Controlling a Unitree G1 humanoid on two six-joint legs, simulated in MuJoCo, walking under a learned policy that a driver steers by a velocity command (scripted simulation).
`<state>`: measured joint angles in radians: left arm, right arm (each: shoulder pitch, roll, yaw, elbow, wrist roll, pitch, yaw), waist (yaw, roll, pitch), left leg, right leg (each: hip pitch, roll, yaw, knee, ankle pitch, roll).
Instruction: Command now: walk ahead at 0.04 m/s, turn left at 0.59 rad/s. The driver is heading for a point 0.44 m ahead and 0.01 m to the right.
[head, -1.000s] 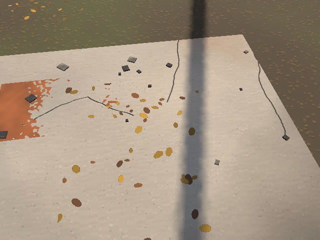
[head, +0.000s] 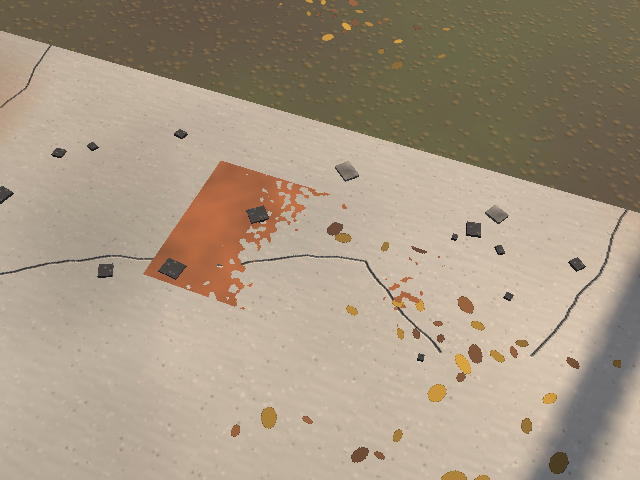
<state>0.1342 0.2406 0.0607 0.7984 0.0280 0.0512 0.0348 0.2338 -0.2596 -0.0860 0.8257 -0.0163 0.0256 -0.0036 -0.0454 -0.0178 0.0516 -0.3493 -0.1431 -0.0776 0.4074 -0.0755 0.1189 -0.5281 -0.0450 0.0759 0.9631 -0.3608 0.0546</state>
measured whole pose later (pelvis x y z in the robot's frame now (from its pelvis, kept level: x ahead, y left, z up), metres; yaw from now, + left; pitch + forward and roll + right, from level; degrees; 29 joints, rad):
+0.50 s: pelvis +0.01 -0.05 +0.01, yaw +8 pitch +0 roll +1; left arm 0.22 0.22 0.02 0.80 0.02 0.00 0.03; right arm 0.20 -0.27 -0.06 0.87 0.00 0.06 -0.01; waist 0.01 0.03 0.04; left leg -0.25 -0.05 -0.09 0.67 -0.43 -0.04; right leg -0.19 0.03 0.01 0.43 -0.23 -0.05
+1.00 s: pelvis -0.02 -0.03 +0.01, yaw +8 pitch -2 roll +0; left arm 0.24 0.23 0.02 1.05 0.01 0.01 0.02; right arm 0.21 -0.22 0.00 1.08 -0.01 0.00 -0.04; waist 0.02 -0.01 0.04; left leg -0.09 -0.05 -0.06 0.36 -0.22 0.03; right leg -0.15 0.01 0.02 0.37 -0.18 -0.01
